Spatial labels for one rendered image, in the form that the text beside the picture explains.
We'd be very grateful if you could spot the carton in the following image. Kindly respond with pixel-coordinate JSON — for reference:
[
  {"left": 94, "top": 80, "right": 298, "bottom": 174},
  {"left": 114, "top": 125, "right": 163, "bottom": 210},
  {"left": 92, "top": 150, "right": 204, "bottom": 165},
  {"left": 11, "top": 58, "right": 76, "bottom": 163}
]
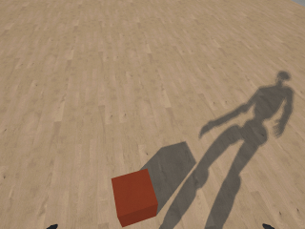
[{"left": 111, "top": 169, "right": 158, "bottom": 228}]

